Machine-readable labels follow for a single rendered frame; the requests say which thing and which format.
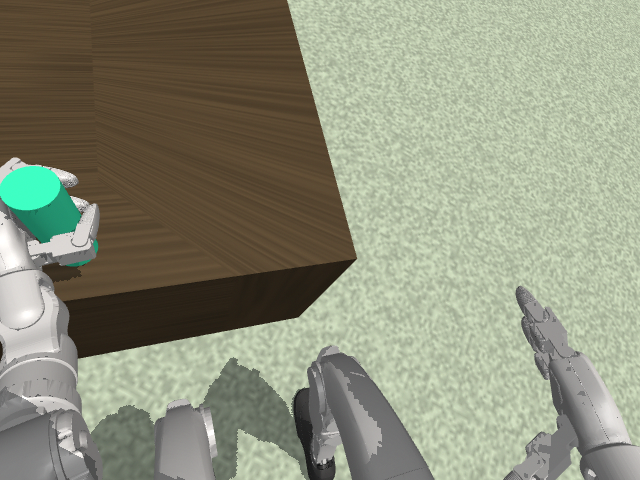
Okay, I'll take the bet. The left robot arm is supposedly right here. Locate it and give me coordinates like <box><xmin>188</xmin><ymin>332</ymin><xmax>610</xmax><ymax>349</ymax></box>
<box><xmin>0</xmin><ymin>269</ymin><xmax>103</xmax><ymax>480</ymax></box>

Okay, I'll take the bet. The right robot foot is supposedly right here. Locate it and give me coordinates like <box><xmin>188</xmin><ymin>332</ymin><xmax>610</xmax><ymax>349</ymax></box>
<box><xmin>293</xmin><ymin>388</ymin><xmax>336</xmax><ymax>480</ymax></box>

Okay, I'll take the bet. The left robot hand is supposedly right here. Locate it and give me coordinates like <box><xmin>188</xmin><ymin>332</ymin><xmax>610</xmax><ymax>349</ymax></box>
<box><xmin>0</xmin><ymin>157</ymin><xmax>100</xmax><ymax>277</ymax></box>

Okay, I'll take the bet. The right robot arm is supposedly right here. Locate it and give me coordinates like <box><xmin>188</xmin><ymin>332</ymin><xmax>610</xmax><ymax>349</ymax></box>
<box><xmin>580</xmin><ymin>443</ymin><xmax>640</xmax><ymax>480</ymax></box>

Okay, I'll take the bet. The can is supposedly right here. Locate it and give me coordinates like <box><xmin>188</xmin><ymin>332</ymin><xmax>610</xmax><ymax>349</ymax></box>
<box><xmin>0</xmin><ymin>166</ymin><xmax>98</xmax><ymax>267</ymax></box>

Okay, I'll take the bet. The right robot hand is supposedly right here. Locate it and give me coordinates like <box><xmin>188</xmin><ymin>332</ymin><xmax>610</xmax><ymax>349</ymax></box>
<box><xmin>503</xmin><ymin>286</ymin><xmax>632</xmax><ymax>480</ymax></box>

